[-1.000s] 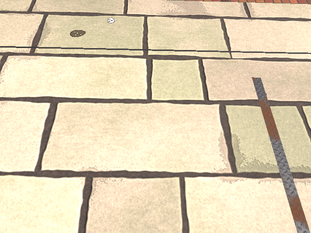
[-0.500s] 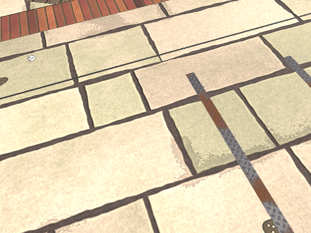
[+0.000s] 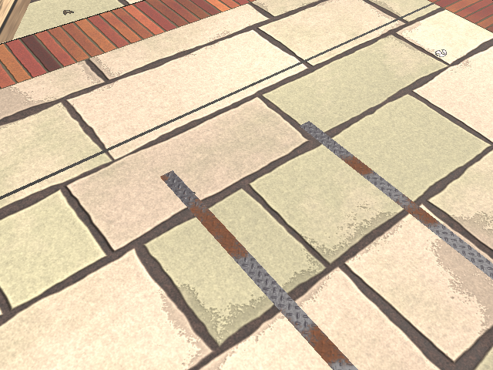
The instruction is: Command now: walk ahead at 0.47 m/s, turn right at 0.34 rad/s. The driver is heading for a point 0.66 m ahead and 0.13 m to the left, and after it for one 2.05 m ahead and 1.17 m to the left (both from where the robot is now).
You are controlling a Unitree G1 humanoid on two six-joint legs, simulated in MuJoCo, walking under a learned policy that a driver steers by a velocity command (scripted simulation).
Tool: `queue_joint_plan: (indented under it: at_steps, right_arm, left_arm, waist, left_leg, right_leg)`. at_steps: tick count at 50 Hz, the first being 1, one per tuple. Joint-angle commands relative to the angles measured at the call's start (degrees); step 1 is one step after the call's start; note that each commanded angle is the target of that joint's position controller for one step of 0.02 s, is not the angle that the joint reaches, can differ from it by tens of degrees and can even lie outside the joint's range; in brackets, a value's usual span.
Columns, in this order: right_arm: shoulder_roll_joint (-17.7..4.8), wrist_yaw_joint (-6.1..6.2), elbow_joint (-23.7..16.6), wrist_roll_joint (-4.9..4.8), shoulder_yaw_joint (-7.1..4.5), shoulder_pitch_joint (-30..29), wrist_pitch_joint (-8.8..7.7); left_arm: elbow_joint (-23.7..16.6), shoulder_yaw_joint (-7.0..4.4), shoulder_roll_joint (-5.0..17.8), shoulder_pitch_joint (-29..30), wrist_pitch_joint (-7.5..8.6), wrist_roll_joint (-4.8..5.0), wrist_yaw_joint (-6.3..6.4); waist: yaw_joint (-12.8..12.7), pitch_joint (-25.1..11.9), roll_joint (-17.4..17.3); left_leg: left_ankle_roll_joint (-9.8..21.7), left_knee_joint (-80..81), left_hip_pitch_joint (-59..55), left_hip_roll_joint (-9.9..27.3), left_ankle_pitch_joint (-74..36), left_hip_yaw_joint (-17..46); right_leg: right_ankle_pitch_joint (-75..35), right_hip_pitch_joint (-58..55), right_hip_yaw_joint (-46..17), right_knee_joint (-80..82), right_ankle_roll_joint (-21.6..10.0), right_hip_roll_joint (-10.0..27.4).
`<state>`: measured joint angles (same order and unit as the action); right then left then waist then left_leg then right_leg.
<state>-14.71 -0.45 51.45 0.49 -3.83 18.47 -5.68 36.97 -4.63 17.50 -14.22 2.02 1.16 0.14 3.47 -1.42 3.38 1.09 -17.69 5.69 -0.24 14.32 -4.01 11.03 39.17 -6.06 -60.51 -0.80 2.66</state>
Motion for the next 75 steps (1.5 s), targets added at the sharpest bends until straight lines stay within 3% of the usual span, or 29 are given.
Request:
queue_joint_plan:
  at_steps: [1, 8, 10, 12, 13, 14, 15, 16, 18, 22, 32, 37, 39, 40, 41, 42, 43, 45, 48, 53, 58, 61, 62, 63, 64, 65, 67, 70, 75]
  right_arm:
    - [-8.81, 0.2, -3.09, -0.53, -1.39, -2.26, -0.64]
    - [-12.07, 0.07, -0.65, -2.37, -1.54, 3.93, 1.17]
    - [-13.45, 0.25, -0.32, -2.6, -1.81, 3.58, 1.79]
    - [-11.88, 0.69, -0.79, -2.04, -1.01, 3.0, 1.87]
    - [-5.4, 0.16, -3.62, -0.22, 1.19, 6.78, 0.84]
    - [-5.28, -0.34, -2.69, -0.89, 1.61, 7.6, -0.71]
    - [-10.43, -0.62, -4.33, -2.93, -0.11, 2.29, -1.31]
    - [-9.93, -0.59, -5.49, -3.53, 0.1, -1.74, -1.33]
    - [-8.76, -0.28, -4.73, -2.13, -0.25, -1.81, 0.06]
    - [-5.46, 0.16, -4.28, -2.27, -0.08, -0.38, 2.91]
    - [-3.37, -2.37, -10.96, -1.47, 0.8, -16.7, 2.22]
    - [-5.99, -3.67, -14.58, -1.64, -0.33, -15.83, 2.52]
    - [-11.14, -2.82, -11.66, -1.94, -3.27, -0.92, 2.79]
    - [-16.81, -1.45, -10.47, -1.96, -5.07, 6.9, 3.42]
    - [-19.99, -1.46, -12.06, -2.26, -5.23, 3.88, 2.97]
    - [-15.12, -1.75, -12.78, -1.74, -3.79, 5.32, 2.54]
    - [-12.6, -1.67, -13.01, -1.13, -3.11, 3.1, 2.11]
    - [-9.47, -1.41, -14.59, -1.06, -2.2, -4.68, 1.82]
    - [-9.86, -0.5, -15.74, -0.46, -2.24, -7.11, 2.21]
    - [-11.75, 1.64, -14.96, -1.72, -2.96, -6.06, 4.44]
    - [-11.15, 2.61, -14.99, -1.65, -2.85, -4.37, 6.62]
    - [-10.2, 2.75, -16.52, -1.66, -2.54, -7.5, 6.7]
    - [-8.37, 2.64, -17.49, -1.27, -1.96, -7.75, 6.42]
    - [-5.08, 2.54, -18.39, -0.06, -0.93, -4.46, 6.03]
    - [-6.47, 2.26, -18.63, -1.16, -0.92, 2.39, 6.12]
    - [-12.04, 2.07, -16.37, -1.17, -2.34, 4.03, 6.51]
    - [-13.06, 2.41, -16.21, -1.79, -3.24, -2.26, 8.51]
    - [-8.83, 2.32, -17.66, -1.94, -2.31, -3.67, 9.7]
    - [-6.92, 1.6, -19.8, -1.36, -1.39, -6.86, 9.09]
  left_arm:
    - [-6.28, 0.37, 0.88, 5.97, 1.39, -0.3, -0.43]
    - [-9.69, 1.26, 0.35, 15.56, 2.13, 0.41, -2.84]
    - [-8.91, 0.04, 2.95, 11.3, 2.21, 0.02, -2.87]
    - [-3.76, -2.66, 7.89, -6.03, 1.69, -0.38, -1.84]
    - [-2.64, -3.89, 14.61, -13.53, 1.35, -1.59, -0.91]
    - [-2.15, -3.08, 12.6, -14.53, 1.4, -0.99, -1.06]
    - [-2.12, -1.75, 9.06, -10.86, 1.68, -1.17, -1.44]
    - [-2.1, -1.06, 6.86, -6.87, 1.8, -0.96, -1.43]
    - [-1.92, -0.03, 3.31, -0.61, 2.56, -1.21, -1.81]
    - [0.58, -0.59, 3.57, 1.6, 4.71, -1.94, -1.55]
    - [6.19, -1.66, 6.54, -3.81, 3.98, -1.16, 0.42]
    - [7.06, -2.63, 9.67, -3.43, 1.43, -0.28, 1.3]
    - [6.65, -2.33, 9.91, -2.19, 0.59, -0.06, 1.82]
    - [5.4, -1.07, 6.94, -3.9, 1.26, -1.44, 1.94]
    - [2.78, 1.14, 0.14, -7.9, 3.2, -1.93, 0.91]
    - [2.21, 0.32, 5.41, -1.94, 5.51, -0.14, -0.15]
    - [0.48, 0.12, 6.57, 2.8, 6.37, 1.5, -0.5]
    - [0.86, -0.28, 6.8, 3.68, 6.14, -1.2, 0.58]
    - [1.09, -0.33, 5.47, 0.76, 3.59, -2.13, 0.95]
    - [0.07, 0.96, 2.72, 5.95, 2.24, -2.16, 1.22]
    - [-1.41, 0.58, 4.39, 12.22, 2.3, -1.43, 0.04]
    - [-0.88, -0.42, 5.79, 8.82, 3.34, -1.72, -0.17]
    - [-0.8, -0.88, 7.5, 6.57, 3.77, -2.44, 0.19]
    - [-1.41, -1.4, 10.88, 4.69, 3.52, -3.53, 0.95]
    - [0.18, -1.6, 10.77, 2.18, 2.25, -4.11, 0.92]
    - [-1.14, -0.91, 7.29, 3.93, 1.66, -2.34, 0.86]
    - [-2.19, 0.2, 3.98, 7.05, 0.4, -2.25, 1.17]
    - [-1.88, -0.16, 5.44, 9.91, -0.81, -2.72, 1.71]
    - [-1.02, -1.15, 7.17, 9.8, -1.54, -2.21, 1.96]
  waist:
    - [-0.5, 4.41, -8.33]
    - [1.56, 7.1, -9.46]
    - [-2.39, 3.71, -10.94]
    - [-11.54, -7.53, -9.01]
    - [-10.95, -17.91, 5.18]
    - [-10.29, -26.13, 10.6]
    - [-10.27, -17.05, 6.15]
    - [-8.85, -9.29, 3.92]
    - [-4.52, -2.3, 1.52]
    - [-1.56, 1.76, 1.4]
    - [-7.17, 7.59, -2.14]
    - [-4.69, 3.27, 1.23]
    - [3.64, -5.32, 0.78]
    - [5.74, -11.29, -7.6]
    - [-0.81, -17.9, -19.87]
    - [3.7, -20.72, -11.64]
    - [3.46, -12.62, -9.05]
    - [-1.9, -3.89, -2.12]
    - [-5.2, -2.55, -3.82]
    - [-3.74, -4.92, -7.52]
    - [-1.32, -5.12, -9.79]
    - [-4.42, -4.29, -11.46]
    - [-5.21, -6.54, -9.5]
    - [-3.61, -11.01, 1.16]
    - [-0.88, -15.8, 15.54]
    - [-1.63, -13.77, 8.33]
    - [-2.94, -7.08, 1.22]
    - [-2.32, -2.38, 4.1]
    - [-4.12, -6.07, 5.62]
  left_leg:
    - [8.85, 9.36, -2.06, 12.93, -13.92, 8.2]
    - [8.09, 7.72, -6.47, 16.1, -19.69, 5.39]
    - [6.92, 0.79, -8.72, 16.29, -37.81, 3.77]
    - [3.65, -21.04, 1.45, 12.21, -42.22, -0.51]
    - [0.25, -45.12, 23.96, 5.19, -12.58, -1.37]
    - [-0.34, -56.68, 32.25, -0.29, 18.32, 7.67]
    - [0.38, -60.29, 38.02, 3.39, 15.64, 9.49]
    - [0.83, -58.43, 38.79, 5.86, 10.95, 7.81]
    - [0.26, -51.67, 33.11, 9.42, 3.76, 7.88]
    - [-1.51, -47.98, 30.58, 9.04, -3.38, 9.53]
    - [0.29, -21.04, 35.96, 6.0, -20.4, 5.78]
    - [4.61, -18.53, 29.38, 0.74, -5.74, -1.35]
    - [8.32, -14.65, 7.66, -4.26, -6.85, -2.52]
    - [12.32, -14.07, -10.25, 5.24, -9.42, 13.06]
    - [24.29, -5.15, -27.46, 18.39, 1.35, 47.55]
    - [22.33, 0.3, -28.97, 18.9, 4.92, 50.63]
    - [19.96, 0.07, -22.55, 17.52, -3.02, 41.65]
    - [16.82, -1.21, -5.54, 13.19, -27.0, 27.78]
    - [16.47, -0.25, 5.26, 10.18, -42.98, 21.02]
    - [11.74, -3.2, 9.26, 4.37, -42.55, 15.03]
    - [9.14, -8.18, 5.06, 5.35, -29.34, 22.78]
    - [6.99, -13.88, 3.39, 4.22, -22.8, 27.81]
    - [4.87, -19.67, 6.18, 1.45, -17.16, 26.36]
    - [1.66, -32.84, 15.09, -4.43, 5.59, 19.73]
    - [-1.32, -44.34, 26.48, -8.56, 28.78, 14.4]
    - [-3.5, -52.06, 28.93, -4.09, 25.71, 14.69]
    - [-5.63, -56.08, 30.21, -1.45, 17.92, 11.76]
    - [-6.15, -50.24, 26.0, 0.03, 11.64, 7.46]
    - [-5.27, -36.46, 20.68, 2.76, 8.84, 4.89]
  right_leg:
    - [-7.06, 6.46, 1.24, 8.14, 0.88, 1.52]
    - [-6.08, -2.52, 7.74, 26.26, -1.58, 0.2]
    - [-3.18, -11.55, 9.39, 29.41, -4.06, -2.63]
    - [-7.26, -39.15, 7.91, 30.38, -7.83, -2.07]
    - [-5.17, -63.4, -16.27, 29.32, -15.37, 14.81]
    - [0.64, -66.1, -37.32, 40.23, -20.22, 21.64]
    - [1.88, -59.39, -29.8, 41.52, -16.96, 19.07]
    - [-1.44, -50.34, -20.1, 42.26, -14.91, 16.71]
    - [-6.29, -35.94, -9.06, 46.61, -12.46, 11.88]
    - [-9.43, -27.41, -0.05, 53.41, -12.38, 11.03]
    - [-15.31, -38.83, 13.33, 53.46, -8.76, 12.34]
    - [-45.71, -47.05, 16.51, 40.08, -6.1, 13.75]
    - [-52.07, -40.64, 18.87, 18.94, -3.16, 10.38]
    - [-29.1, -25.36, 18.94, 0.19, -0.41, 7.21]
    - [20.78, -1.31, 10.07, -20.27, 3.22, -6.46]
    - [20.55, 4.62, -1.24, -22.75, 1.36, -3.9]
    - [17.04, 6.68, -0.46, -20.77, 0.31, -1.88]
    - [12.1, 0.91, 0.78, -10.91, 0.95, 2.39]
    - [10.36, -5.82, 2.07, -4.94, 3.4, 2.48]
    - [-4.76, -10.12, 3.96, 13.87, 5.89, -2.17]
    - [-7.35, -11.99, 1.57, 26.53, 5.24, -4.94]
    - [-10.09, -17.54, 0.96, 36.24, 2.45, -4.43]
    - [-19.76, -25.58, -1.68, 38.49, -0.03, 0.59]
    - [-42.24, -38.19, -11.9, 35.73, -5.61, 12.84]
    - [-43.9, -46.6, -29.31, 37.17, -16.9, 24.4]
    - [-33.6, -43.59, -28.94, 37.96, -17.14, 23.31]
    - [-21.39, -35.61, -14.98, 38.8, -12.37, 15.64]
    - [-13.97, -26.19, -4.85, 43.14, -11.08, 10.33]
    - [-17.31, -29.2, 0.34, 43.24, -13.05, 13.24]
